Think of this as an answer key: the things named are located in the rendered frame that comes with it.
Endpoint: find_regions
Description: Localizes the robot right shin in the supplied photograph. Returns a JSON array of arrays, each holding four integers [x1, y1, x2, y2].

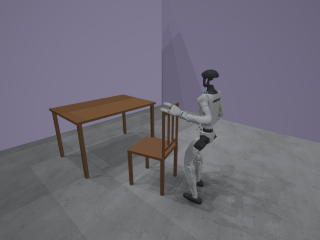
[[193, 153, 203, 182]]

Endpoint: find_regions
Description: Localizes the chair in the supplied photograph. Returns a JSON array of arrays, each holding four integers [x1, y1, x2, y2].
[[127, 102, 179, 196]]

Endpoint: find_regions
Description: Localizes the left robot forearm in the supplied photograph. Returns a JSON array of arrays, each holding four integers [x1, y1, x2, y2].
[[178, 111, 210, 125]]

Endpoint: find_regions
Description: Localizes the right robot upper arm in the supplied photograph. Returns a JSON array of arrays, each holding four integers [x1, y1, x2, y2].
[[217, 91, 225, 117]]

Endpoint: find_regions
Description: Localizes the table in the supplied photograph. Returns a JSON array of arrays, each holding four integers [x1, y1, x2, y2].
[[49, 94, 156, 179]]

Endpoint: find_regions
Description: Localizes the robot shin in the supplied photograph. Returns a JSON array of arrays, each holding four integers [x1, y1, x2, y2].
[[183, 166, 198, 199], [193, 153, 203, 182]]

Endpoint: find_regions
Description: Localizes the left robot upper arm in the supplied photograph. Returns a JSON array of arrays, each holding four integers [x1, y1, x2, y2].
[[197, 94, 212, 126]]

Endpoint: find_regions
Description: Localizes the robot left shin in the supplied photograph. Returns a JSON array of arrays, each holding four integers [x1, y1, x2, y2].
[[183, 166, 198, 199]]

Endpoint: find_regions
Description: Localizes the right robot hand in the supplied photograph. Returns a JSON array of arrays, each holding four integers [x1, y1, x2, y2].
[[196, 124, 203, 133]]

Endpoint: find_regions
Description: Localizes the left robot hand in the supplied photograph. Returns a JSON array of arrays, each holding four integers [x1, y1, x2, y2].
[[160, 102, 181, 116]]

